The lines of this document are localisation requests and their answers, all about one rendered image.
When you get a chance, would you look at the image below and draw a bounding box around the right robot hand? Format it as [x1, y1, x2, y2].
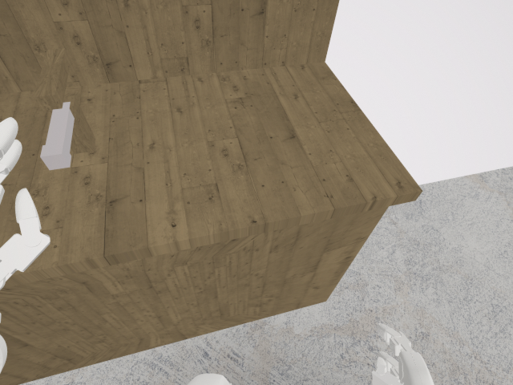
[372, 323, 434, 385]

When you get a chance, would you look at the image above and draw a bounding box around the tap lever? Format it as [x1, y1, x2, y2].
[40, 102, 75, 170]

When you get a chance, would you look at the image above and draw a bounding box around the counter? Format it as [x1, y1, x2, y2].
[0, 0, 422, 385]

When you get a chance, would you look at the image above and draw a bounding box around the left robot hand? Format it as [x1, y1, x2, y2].
[0, 117, 50, 290]

